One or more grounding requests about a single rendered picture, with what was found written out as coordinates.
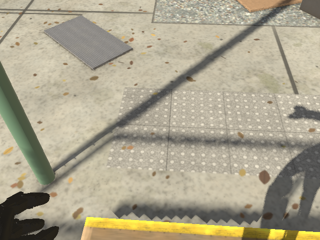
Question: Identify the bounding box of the left robot hand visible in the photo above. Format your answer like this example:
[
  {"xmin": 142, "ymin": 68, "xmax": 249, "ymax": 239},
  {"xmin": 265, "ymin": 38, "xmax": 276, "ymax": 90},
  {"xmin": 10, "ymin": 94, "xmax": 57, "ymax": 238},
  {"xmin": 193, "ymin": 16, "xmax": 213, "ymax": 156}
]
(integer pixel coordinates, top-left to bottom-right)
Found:
[{"xmin": 0, "ymin": 191, "xmax": 59, "ymax": 240}]

